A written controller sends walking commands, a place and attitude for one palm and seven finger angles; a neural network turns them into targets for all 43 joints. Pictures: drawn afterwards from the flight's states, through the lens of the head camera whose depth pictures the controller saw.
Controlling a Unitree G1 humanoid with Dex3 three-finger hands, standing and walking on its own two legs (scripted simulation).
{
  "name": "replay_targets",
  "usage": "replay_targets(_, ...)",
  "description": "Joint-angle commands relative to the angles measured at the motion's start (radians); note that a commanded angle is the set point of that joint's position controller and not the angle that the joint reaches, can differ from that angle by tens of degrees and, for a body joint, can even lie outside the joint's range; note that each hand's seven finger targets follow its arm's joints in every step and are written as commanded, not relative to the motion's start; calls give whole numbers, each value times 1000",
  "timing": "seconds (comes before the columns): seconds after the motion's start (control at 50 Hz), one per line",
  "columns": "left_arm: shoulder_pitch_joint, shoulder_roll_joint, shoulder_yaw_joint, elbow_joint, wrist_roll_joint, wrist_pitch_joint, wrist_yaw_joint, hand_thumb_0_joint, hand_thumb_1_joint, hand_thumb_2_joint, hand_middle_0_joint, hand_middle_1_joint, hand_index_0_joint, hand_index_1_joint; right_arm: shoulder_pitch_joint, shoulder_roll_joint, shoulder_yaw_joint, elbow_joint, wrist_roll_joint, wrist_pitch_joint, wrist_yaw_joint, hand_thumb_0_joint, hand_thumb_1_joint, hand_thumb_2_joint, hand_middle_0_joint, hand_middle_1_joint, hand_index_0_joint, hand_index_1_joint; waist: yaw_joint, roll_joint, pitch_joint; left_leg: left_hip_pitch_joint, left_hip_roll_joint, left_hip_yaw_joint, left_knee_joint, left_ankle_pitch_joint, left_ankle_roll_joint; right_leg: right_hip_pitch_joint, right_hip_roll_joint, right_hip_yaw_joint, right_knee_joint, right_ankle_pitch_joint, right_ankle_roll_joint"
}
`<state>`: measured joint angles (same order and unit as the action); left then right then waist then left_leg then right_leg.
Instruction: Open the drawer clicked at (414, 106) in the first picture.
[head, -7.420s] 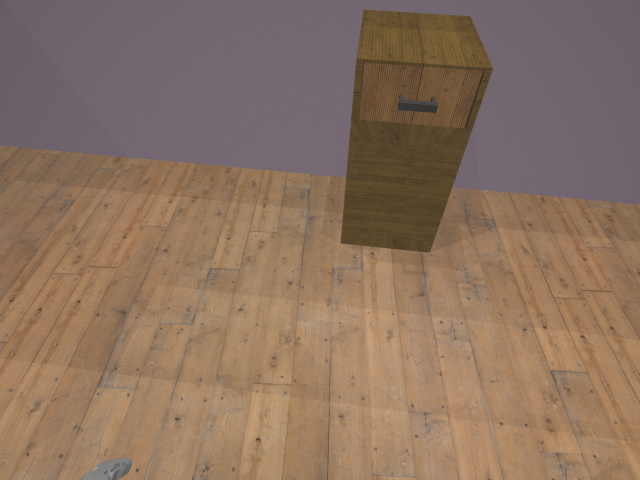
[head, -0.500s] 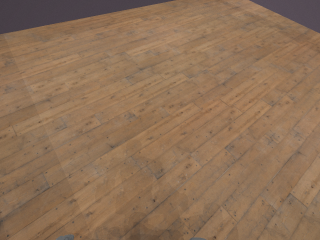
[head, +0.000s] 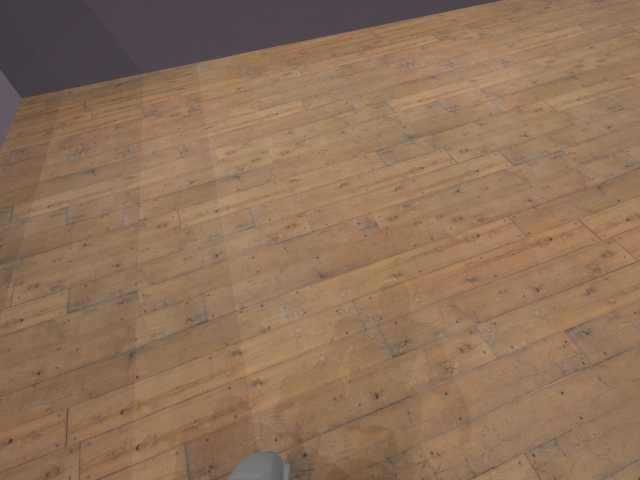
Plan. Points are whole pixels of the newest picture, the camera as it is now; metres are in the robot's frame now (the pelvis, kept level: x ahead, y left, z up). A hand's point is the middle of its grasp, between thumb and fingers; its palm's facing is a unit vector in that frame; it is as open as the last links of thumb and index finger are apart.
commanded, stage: turn to face it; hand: left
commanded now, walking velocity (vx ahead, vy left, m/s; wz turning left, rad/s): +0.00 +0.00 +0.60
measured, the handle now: out of the picture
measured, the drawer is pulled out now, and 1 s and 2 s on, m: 0.00 0.00 0.00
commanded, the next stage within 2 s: none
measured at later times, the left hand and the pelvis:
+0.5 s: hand out of the picture +0.04 +0.29 -0.17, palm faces +0.32 -0.91 -0.26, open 7.4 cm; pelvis +0.01 +0.05 -0.01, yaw +17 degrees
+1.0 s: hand out of the picture -0.02 +0.21 -0.15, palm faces +0.56 -0.78 -0.28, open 7.4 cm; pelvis +0.02 +0.00 +0.00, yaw +37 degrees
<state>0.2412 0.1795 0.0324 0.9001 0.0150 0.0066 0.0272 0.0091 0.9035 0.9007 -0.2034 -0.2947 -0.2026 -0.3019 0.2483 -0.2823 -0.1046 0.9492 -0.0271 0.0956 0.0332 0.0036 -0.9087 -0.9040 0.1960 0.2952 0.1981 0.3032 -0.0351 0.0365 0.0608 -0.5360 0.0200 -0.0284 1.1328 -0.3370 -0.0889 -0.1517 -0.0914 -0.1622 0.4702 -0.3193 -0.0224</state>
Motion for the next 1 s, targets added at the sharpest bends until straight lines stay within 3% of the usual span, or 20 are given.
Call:
replay_targets(0.0, 100, 208, 47, -38, 8, -19, 10, 0, 900, 900, -200, -300, -200, -300, -146, -40, 10, -108, 7, -30, -5, 0, -900, -900, 200, 300, 200, 300, 73, -238, -41, -96, 22, 58, -81, -62, -10, 166, -246, 122, -83, 659, -79)
replay_targets(0.12, 90, 247, 63, -32, 16, -5, 7, 0, 900, 900, -200, -300, -200, -300, -185, -24, 29, -116, 15, -48, -1, 0, -900, -900, 200, 300, 200, 300, 88, -299, -69, 85, 9, 147, -379, -82, 27, 143, -267, 54, -15, 692, -77)
replay_targets(0.16, 67, 256, 69, -29, 14, -3, 5, 0, 900, 900, -200, -300, -200, -300, -142, -39, 26, -113, 15, -58, -4, 0, -900, -900, 200, 300, 200, 300, 62, -275, -101, 182, -3, 168, -532, -15, 41, 136, -267, 14, 68, 688, -52)
replay_targets(0.18, 54, 258, 72, -31, 5, -2, 2, 0, 900, 900, -200, -300, -200, -300, -82, -65, 20, -103, 11, -65, -7, 0, -900, -900, 200, 300, 200, 300, 25, -227, -139, 306, -9, 163, -657, 112, 54, 85, -254, -24, 174, 644, -16)
replay_targets(0.2, 52, 235, 69, -47, -4, 0, -3, 0, 900, 900, -200, -300, -200, -300, 4, -138, 0, -84, 6, -76, -9, 0, -900, -900, 200, 300, 200, 300, -25, -58, -214, 537, 77, 51, -728, 361, 100, -82, -209, -50, 379, 477, 40)
replay_targets(0.22, 21, 162, 50, -94, -13, -1, -14, 0, 900, 900, -200, -300, -200, -300, 74, -256, -32, -78, 8, -84, -18, 0, -900, -900, 200, 300, 200, 300, -64, 268, -244, 718, 371, -333, -711, 864, 247, -425, -53, -38, 607, -275, 123)
replay_targets(0.24, -38, 168, 43, -117, -2, 12, -5, 0, 900, 900, -200, -300, -200, -300, 125, -271, -32, -48, 23, -76, -23, 0, -900, -900, 200, 300, 200, 300, -75, 212, -264, 689, 423, -320, -690, 1022, 326, -451, -49, 86, 694, -375, 113)
replay_targets(0.26, -74, 165, 44, -128, -1, 17, -4, 0, 900, 900, -200, -300, -200, -300, 90, -243, -25, -58, 19, -75, -31, 0, -900, -900, 200, 300, 200, 300, -60, 135, -191, 630, 395, -250, -699, 963, 322, -474, -66, 104, 729, -312, 111)
replay_targets(0.28, -77, 153, 50, -108, 0, 18, -2, 0, 900, 900, -200, -300, -200, -300, 47, -206, -17, -66, 13, -82, -42, 0, -900, -900, 200, 300, 200, 300, -49, 198, -178, 592, 336, -245, -701, 913, 300, -480, -64, 126, 743, -265, 119)
replay_targets(0.36, -32, 169, 57, -70, 1, 23, -16, 0, 900, 900, -200, -300, -200, -300, -103, -151, 3, -118, 9, -85, -42, 0, -900, -900, 200, 300, 200, 300, 22, 119, -113, 423, 207, -146, -742, 666, 238, -381, -32, 145, 679, -107, 124)
replay_targets(0.52, -123, 150, 48, -129, -3, 21, -10, 0, 900, 900, -200, -300, -200, -300, -64, -168, -11, -120, 1, -75, -32, 0, -900, -900, 200, 300, 200, 300, -1, 120, -85, 360, 188, -277, -757, 496, 258, -303, 27, 146, 410, -114, 125)
replay_targets(0.62, -27, 161, 50, -120, -12, -3, -5, 0, 900, 900, -200, -300, -200, -300, -96, -160, -19, -133, 7, -68, -31, 0, -900, -900, 200, 300, 200, 300, 52, 118, -140, 269, 125, -307, -635, 516, 203, -40, 72, 123, 35, 66, 108)
replay_targets(0.64, 15, 199, 57, -113, -8, -16, -1, 0, 900, 900, -200, -300, -200, -300, -85, -125, -15, -136, 15, -71, -27, 0, -900, -900, 200, 300, 200, 300, 70, 32, -171, 185, 75, -275, -551, 378, 151, 102, 1, 181, -104, 165, 96)
replay_targets(0.66, 34, 308, 77, -114, 11, -29, 10, 0, 900, 900, -200, -300, -200, -300, -47, -47, -3, -151, 24, -72, -21, 0, -900, -900, 200, 300, 200, 300, 74, -282, -200, -18, -65, -104, -329, -21, 62, 260, -277, 448, -182, 285, 5)
replay_targets(0.68, 37, 341, 77, -119, 8, -21, 12, 0, 900, 900, -200, -300, -200, -300, -63, -69, -6, -169, 16, -68, -25, 0, -900, -900, 200, 300, 200, 300, 79, -322, -189, -55, -83, -49, -116, -299, 39, 158, -441, 549, -168, 428, -106)
replay_targets(0.7, 0, 286, 68, -128, 3, -20, 14, 0, 900, 900, -200, -300, -200, -300, -58, -92, -13, -145, 9, -56, -23, 0, -900, -900, 200, 300, 200, 300, 60, -200, -144, -32, -42, -89, 20, -232, 47, 61, -389, 453, -170, 337, -127)
replay_targets(0.72, -68, 245, 60, -134, 2, -21, 14, 0, 900, 900, -200, -300, -200, -300, -45, -85, -15, -121, 6, -48, -16, 0, -900, -900, 200, 300, 200, 300, 33, -258, -97, -37, -17, -85, 70, -179, 44, -6, -336, 392, -192, 252, -103)
replay_targets(0.76, -131, 199, 43, -148, 1, -15, 9, 0, 900, 900, -200, -300, -200, -300, -24, -74, -14, -94, 4, -39, -4, 0, -900, -900, 200, 300, 200, 300, -1, -215, -36, -42, 4, -33, 118, -69, 27, -32, -244, 239, -160, 291, -68)
replay_targets(0.8, -97, 189, 38, -137, 3, -21, 7, 0, 900, 900, -200, -300, -200, -300, -19, -56, -6, -83, 6, -35, 1, 0, -900, -900, 200, 300, 200, 300, 6, -238, -35, -42, 4, -2, 99, -26, 12, 0, -213, 144, -141, 381, -51)
replay_targets(0.98, 24, 255, 63, -73, 16, -8, 7, 0, 900, 900, -200, -300, -200, -300, -141, -26, 21, -111, 16, -44, 4, 0, -900, -900, 200, 300, 200, 300, 76, -256, -70, 75, 21, 116, -294, -100, 13, 86, -284, 60, -73, 492, -94)
